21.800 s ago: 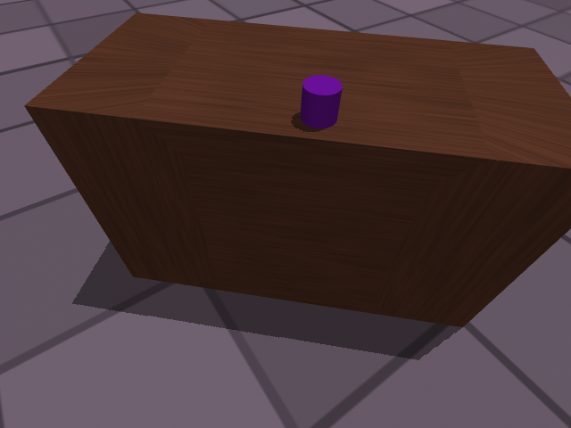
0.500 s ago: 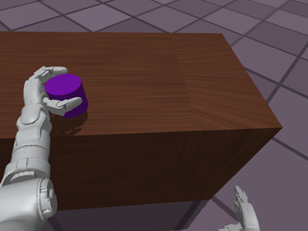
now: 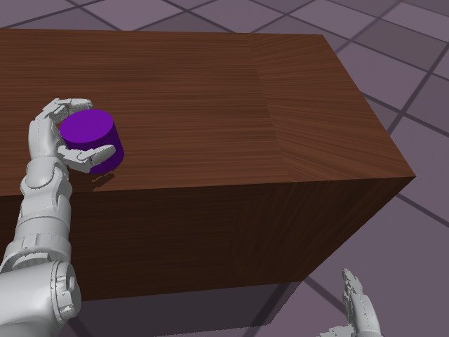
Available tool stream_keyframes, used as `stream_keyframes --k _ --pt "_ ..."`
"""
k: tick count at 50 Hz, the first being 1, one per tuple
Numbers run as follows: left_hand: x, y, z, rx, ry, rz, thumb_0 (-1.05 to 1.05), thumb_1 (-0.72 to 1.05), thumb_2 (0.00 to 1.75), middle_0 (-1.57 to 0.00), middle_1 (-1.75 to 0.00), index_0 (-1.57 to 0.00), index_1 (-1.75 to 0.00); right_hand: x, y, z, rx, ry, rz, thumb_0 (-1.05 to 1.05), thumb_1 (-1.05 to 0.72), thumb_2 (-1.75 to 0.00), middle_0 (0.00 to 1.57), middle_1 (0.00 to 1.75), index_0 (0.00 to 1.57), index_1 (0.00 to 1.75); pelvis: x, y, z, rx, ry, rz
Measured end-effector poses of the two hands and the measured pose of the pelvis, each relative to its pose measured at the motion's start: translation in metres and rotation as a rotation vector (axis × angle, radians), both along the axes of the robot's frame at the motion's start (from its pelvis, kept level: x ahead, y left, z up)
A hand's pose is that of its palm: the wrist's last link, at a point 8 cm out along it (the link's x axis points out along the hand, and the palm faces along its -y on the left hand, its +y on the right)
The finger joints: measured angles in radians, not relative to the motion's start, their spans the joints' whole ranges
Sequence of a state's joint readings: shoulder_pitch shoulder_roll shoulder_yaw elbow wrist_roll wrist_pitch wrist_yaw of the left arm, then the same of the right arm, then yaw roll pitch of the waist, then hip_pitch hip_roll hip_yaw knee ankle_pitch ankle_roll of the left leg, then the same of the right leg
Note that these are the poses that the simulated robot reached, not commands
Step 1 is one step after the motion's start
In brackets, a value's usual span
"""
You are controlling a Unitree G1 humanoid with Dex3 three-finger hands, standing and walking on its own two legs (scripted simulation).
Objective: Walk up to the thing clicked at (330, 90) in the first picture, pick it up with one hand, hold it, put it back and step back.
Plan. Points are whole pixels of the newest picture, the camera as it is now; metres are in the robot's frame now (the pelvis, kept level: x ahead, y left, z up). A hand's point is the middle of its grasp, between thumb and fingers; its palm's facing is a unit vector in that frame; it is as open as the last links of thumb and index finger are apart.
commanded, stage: loosen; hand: left
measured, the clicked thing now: (94, 142) +0.45 +0.22 +0.09
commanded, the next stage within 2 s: open in 0.18 s
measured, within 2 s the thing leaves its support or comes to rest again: neither
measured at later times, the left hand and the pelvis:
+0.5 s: hand (82, 136) +0.45 +0.23 +0.11, palm faces +0.22 -0.98 +0.02, open 13.2 cm; pelvis -0.01 +0.01 -0.01, yaw +0 degrees
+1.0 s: hand (30, 97) +0.45 +0.28 +0.20, palm faces +0.30 -0.95 +0.01, open 17.1 cm; pelvis +0.01 +0.00 +0.00, yaw +0 degrees
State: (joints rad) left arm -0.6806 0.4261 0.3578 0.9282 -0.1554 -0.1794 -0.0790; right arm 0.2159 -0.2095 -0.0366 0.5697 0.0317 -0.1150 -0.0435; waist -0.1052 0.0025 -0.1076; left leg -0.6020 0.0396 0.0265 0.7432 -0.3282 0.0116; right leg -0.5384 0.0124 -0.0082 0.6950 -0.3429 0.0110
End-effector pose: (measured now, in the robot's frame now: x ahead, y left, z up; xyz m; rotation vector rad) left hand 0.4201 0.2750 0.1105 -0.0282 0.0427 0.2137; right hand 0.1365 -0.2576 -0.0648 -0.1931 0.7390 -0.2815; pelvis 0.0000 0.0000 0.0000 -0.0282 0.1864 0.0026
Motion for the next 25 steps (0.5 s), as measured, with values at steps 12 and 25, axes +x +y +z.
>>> stream_keyframes --k 12,25 --pt "0.0007 0.0047 -0.0020 -0.003 -0.032 0.000 0.00 -0.60 0.97 -0.66 -0.94 -0.67 -0.96 -0.0013 0.0081 -0.0008 -0.001 -0.008 0.027 -0.01 0.49 -0.06 0.06 0.05 0.06 0.05 -0.0029 0.0040 -0.0065 -0.004 0.016 0.000" --pt "0.0019 0.0073 -0.0037 0.006 -0.030 0.005 -0.01 -0.59 0.49 -0.66 -0.66 -0.68 -0.66 -0.0065 0.0095 -0.0018 -0.013 0.004 0.034 -0.01 0.49 -0.06 0.06 0.05 0.06 0.05 -0.0052 0.0067 -0.0098 -0.004 0.021 -0.003"
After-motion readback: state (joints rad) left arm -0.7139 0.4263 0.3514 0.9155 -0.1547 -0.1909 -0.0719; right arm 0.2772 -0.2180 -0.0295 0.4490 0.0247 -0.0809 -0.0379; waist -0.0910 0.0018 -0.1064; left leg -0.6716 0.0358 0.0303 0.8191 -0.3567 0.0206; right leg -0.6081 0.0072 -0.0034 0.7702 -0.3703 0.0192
